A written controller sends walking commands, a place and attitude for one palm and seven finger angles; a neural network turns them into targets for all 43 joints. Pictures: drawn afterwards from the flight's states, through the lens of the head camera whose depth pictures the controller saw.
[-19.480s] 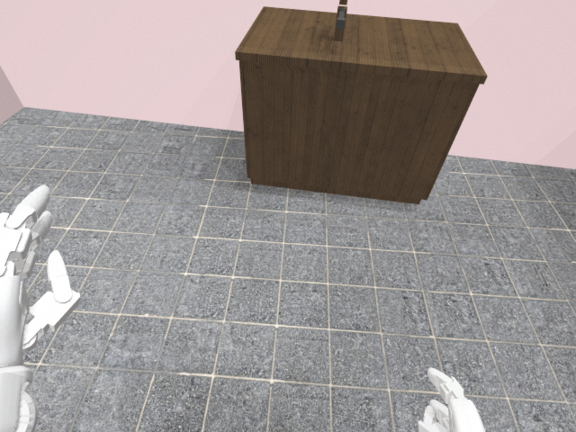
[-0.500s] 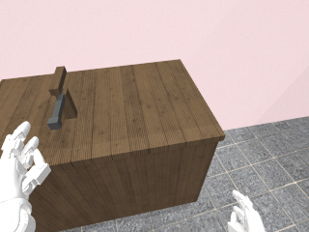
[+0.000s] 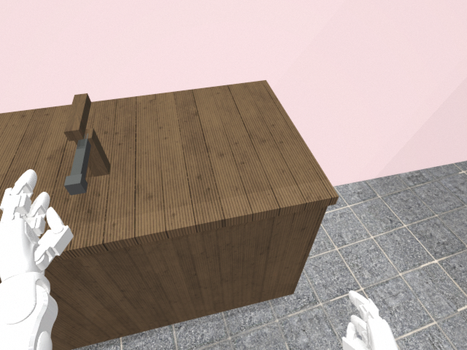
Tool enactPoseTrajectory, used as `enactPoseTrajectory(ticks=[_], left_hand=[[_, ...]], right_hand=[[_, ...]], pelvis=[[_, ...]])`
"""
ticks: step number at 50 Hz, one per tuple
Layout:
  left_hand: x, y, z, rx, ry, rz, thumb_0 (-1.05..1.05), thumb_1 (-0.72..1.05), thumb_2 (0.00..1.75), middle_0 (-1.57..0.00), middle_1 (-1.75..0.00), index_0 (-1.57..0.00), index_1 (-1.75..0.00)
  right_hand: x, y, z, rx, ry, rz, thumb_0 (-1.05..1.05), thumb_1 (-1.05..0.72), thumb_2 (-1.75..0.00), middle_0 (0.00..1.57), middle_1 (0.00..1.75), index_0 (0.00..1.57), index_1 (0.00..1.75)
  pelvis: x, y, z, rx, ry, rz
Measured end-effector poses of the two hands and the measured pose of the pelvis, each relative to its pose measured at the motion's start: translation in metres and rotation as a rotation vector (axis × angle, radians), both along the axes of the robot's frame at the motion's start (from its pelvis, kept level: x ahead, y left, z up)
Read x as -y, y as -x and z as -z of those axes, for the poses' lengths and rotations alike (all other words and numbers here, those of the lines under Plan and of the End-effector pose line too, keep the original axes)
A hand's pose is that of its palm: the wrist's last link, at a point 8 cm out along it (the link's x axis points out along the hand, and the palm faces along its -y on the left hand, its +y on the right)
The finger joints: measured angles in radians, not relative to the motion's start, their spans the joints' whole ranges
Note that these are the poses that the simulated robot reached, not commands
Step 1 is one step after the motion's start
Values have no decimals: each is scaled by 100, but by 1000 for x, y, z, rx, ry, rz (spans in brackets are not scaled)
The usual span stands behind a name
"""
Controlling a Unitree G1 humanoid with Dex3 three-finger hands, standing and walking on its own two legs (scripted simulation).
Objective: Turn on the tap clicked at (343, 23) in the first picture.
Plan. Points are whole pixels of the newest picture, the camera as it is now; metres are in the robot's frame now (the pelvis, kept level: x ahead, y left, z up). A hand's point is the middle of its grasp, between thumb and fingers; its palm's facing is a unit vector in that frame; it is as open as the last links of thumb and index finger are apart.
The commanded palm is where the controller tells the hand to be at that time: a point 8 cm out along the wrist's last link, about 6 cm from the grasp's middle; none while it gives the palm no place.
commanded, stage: reach beside the lever's end, fingers flat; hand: left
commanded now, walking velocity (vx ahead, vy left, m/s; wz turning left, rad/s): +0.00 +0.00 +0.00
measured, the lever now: (76, 184) +0.37 +0.34 +0.08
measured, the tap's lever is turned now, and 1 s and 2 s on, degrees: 0 0 2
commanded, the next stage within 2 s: push the lever round in 1.32 s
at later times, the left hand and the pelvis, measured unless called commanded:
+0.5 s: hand (55, 212) +0.29 +0.33 +0.10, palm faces +0.54 -0.84 -0.10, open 7.7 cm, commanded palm +0.25 +0.36 +0.09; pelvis +0.00 +0.01 +0.00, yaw +0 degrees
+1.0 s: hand (54, 195) +0.34 +0.37 +0.08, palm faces +0.54 -0.83 -0.10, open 7.8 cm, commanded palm +0.29 +0.39 +0.08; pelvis +0.00 +0.02 -0.01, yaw -1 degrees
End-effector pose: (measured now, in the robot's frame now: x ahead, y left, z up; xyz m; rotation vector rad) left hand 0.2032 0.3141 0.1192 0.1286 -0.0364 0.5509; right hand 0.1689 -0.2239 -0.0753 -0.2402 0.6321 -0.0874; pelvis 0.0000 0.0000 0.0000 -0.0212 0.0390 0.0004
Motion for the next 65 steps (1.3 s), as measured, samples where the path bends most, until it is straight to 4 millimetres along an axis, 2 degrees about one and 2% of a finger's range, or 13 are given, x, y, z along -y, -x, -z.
enactPoseTrajectory(ticks=[17, 32, 49, 57, 65], left_hand=[[-31, -30, 10, -13, 10, -17, 2, 90, 90, -18, -22, -17, -22], [-57, -50, 22, -19, 24, -22, 2, 90, 90, -16, -18, -16, -18], [-86, -89, 36, -48, 38, -31, 2, 90, 90, -15, -15, -15, -15], [-79, -93, 38, -23, 25, 11, 2, 90, 90, -15, -15, -15, -15], [-77, -83, 42, -22, 26, -19, 2, 90, 90, -15, -15, -15, -15]], right_hand=[[8, 12, 6, -62, 27, 38, 1, -90, -90, 20, 30, 20, 30], [12, 34, 17, -145, 52, 69, 1, -90, -90, 20, 30, 20, 30], [14, 66, 27, -261, 77, 120, 1, -90, -90, 20, 30, 20, 30], [14, 77, 29, -304, 75, 142, 1, -90, -90, 20, 30, 20, 30], [5, 64, 27, -268, 61, 131, 1, -90, -90, 20, 30, 20, 30]], pelvis=[[-4, -1, 1, -27, 6, 6], [-10, 2, 5, -59, 15, 7], [-18, 4, 11, -113, 30, 17], [-24, -1, 12, -122, 33, 25], [-26, -3, 11, -114, 31, 25]])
